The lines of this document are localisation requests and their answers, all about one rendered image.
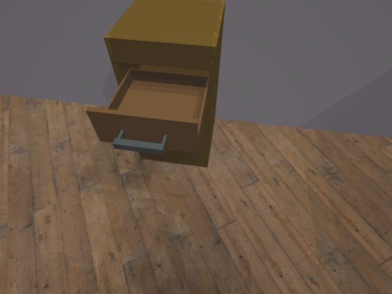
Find drawer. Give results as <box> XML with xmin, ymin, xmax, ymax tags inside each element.
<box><xmin>86</xmin><ymin>68</ymin><xmax>209</xmax><ymax>153</ymax></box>

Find handle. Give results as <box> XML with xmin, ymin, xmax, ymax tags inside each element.
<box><xmin>112</xmin><ymin>130</ymin><xmax>167</xmax><ymax>155</ymax></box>

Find cabinet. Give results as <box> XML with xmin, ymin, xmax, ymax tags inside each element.
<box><xmin>104</xmin><ymin>0</ymin><xmax>225</xmax><ymax>167</ymax></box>

